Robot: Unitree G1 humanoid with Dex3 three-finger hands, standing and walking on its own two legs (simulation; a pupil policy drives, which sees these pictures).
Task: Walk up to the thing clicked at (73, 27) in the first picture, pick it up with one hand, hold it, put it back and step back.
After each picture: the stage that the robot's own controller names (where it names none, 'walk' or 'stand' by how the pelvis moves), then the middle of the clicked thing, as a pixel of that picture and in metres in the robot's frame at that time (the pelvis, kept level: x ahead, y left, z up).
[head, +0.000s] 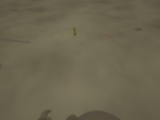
stand; (74, 31) +2.23 +0.49 -0.66
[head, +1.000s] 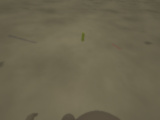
walk; (82, 37) +2.12 +0.18 -0.64
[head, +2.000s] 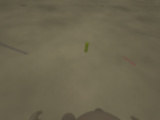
walk; (86, 47) +1.48 +0.05 -0.65
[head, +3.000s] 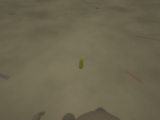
walk; (81, 63) +0.99 +0.12 -0.64
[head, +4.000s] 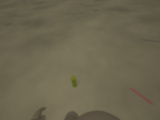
walk; (74, 81) +0.62 +0.24 -0.62
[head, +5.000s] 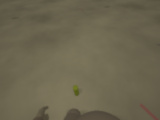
stand; (76, 90) +0.44 +0.19 -0.63
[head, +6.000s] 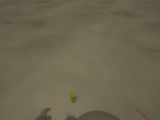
stand; (73, 97) +0.39 +0.19 -0.65
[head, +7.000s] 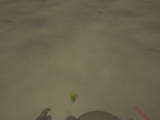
stand; (72, 96) +0.40 +0.20 -0.66
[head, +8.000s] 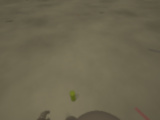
stand; (72, 96) +0.40 +0.20 -0.66
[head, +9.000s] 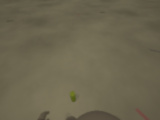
stand; (73, 97) +0.39 +0.20 -0.66
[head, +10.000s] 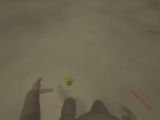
go down; (68, 81) +0.43 +0.20 -0.57
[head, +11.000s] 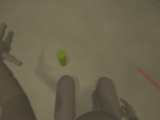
go down; (62, 59) +0.48 +0.22 -0.27
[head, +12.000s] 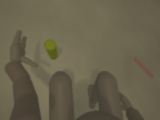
close in; (52, 51) +0.47 +0.24 -0.20
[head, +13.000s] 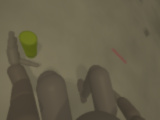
close; (30, 47) +0.47 +0.27 -0.16
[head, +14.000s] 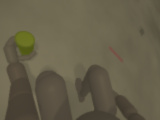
lift; (26, 47) +0.45 +0.28 -0.16
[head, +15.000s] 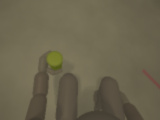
lift; (56, 64) +0.35 +0.24 -0.04
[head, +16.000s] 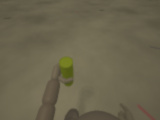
hold; (67, 73) +0.32 +0.15 +0.09
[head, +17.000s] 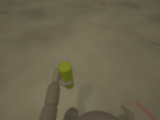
hold; (67, 77) +0.31 +0.16 +0.03
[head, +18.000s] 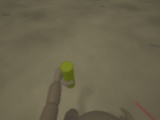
crouch; (69, 76) +0.31 +0.15 +0.04
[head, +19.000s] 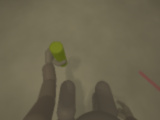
crouch; (60, 56) +0.44 +0.19 -0.04
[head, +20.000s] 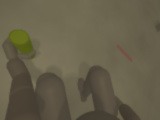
lower; (25, 48) +0.46 +0.27 -0.16
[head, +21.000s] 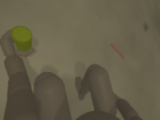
lower; (24, 44) +0.46 +0.28 -0.17
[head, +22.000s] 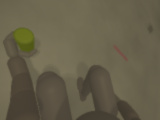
lower; (26, 45) +0.46 +0.28 -0.16
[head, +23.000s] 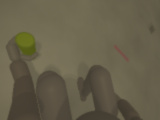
lower; (28, 49) +0.44 +0.27 -0.17
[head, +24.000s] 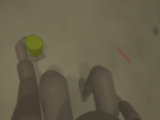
loosen; (35, 50) +0.43 +0.25 -0.16
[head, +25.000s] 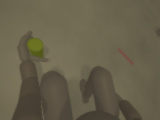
withdraw; (37, 52) +0.44 +0.25 -0.17
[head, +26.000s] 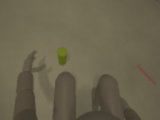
walk; (62, 57) +0.46 +0.22 -0.22
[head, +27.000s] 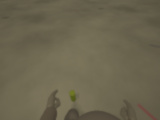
stand; (72, 96) +0.38 +0.17 -0.58
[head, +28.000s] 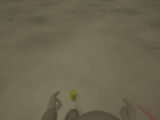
stand; (73, 95) +0.40 +0.18 -0.60
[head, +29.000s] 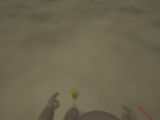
stand; (74, 94) +0.40 +0.17 -0.61
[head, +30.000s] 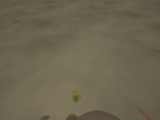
stand; (75, 96) +0.41 +0.18 -0.65
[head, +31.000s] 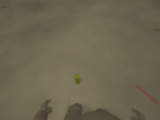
walk; (77, 79) +0.51 +0.18 -0.63
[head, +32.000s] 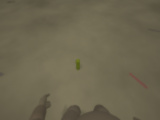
walk; (78, 64) +0.78 +0.18 -0.62
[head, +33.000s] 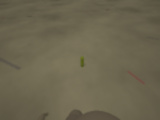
stand; (82, 62) +1.06 +0.20 -0.64
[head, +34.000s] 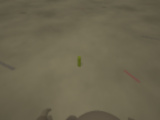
stand; (79, 61) +1.04 +0.20 -0.66
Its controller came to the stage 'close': yes
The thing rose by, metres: 0.69
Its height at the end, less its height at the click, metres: +0.00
